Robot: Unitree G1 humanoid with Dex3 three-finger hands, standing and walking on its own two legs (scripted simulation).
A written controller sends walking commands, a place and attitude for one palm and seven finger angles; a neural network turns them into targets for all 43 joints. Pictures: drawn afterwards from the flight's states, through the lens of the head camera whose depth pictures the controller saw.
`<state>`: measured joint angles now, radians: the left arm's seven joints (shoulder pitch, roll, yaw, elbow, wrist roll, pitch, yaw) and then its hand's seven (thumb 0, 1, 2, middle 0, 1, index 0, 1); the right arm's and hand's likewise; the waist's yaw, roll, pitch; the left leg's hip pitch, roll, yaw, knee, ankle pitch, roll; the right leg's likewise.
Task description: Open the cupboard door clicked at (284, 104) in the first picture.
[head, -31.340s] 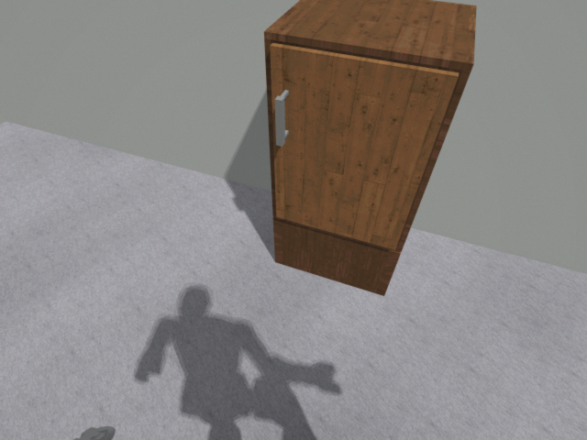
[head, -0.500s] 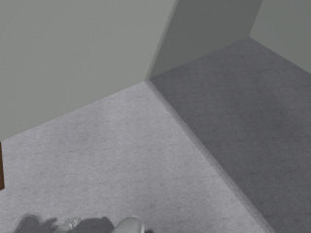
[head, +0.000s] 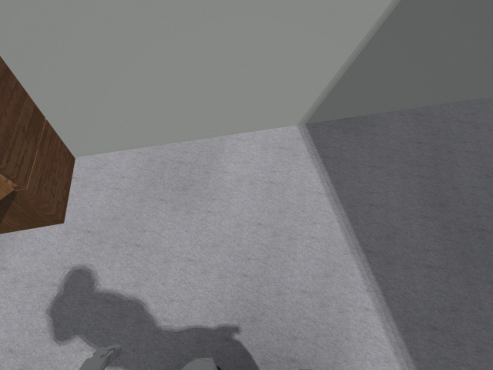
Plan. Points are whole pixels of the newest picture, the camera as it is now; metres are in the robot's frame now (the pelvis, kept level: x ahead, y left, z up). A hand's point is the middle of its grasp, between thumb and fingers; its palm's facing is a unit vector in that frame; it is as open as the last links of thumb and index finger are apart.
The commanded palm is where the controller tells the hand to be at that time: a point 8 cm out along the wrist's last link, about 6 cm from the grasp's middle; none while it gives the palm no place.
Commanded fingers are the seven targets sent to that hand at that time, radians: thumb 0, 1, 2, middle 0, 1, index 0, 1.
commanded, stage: turn to face it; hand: left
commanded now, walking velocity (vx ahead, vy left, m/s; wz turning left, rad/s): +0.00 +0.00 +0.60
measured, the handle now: out of the picture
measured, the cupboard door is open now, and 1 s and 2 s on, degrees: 44 44 44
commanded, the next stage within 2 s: take the last steps up to it in 1.46 s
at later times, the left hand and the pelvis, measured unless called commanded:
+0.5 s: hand out of the picture +0.02 +0.22 -0.16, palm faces +0.34 -0.91 -0.25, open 7.4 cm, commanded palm none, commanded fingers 0.00 0.90 0.90 -0.20 -0.30 -0.20 -0.30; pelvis +0.01 -0.01 +0.00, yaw +19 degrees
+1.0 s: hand out of the picture -0.06 +0.17 -0.18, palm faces +0.61 -0.76 -0.21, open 7.4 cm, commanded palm none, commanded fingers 0.00 0.90 0.90 -0.20 -0.30 -0.20 -0.30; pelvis +0.01 -0.03 -0.01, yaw +38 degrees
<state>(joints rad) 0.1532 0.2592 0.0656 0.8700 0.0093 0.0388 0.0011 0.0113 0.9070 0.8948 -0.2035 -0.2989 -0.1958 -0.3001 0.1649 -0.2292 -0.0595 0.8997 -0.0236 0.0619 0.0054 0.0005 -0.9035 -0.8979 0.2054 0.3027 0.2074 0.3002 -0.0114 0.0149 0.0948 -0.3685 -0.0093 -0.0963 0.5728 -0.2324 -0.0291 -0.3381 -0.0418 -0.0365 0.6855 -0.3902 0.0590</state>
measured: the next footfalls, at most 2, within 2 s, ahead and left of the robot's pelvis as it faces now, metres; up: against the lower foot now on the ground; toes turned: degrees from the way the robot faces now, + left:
right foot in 0.02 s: +0.04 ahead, -0.13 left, +0.00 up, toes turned -2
left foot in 0.32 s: +0.03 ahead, +0.12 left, +0.00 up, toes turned +17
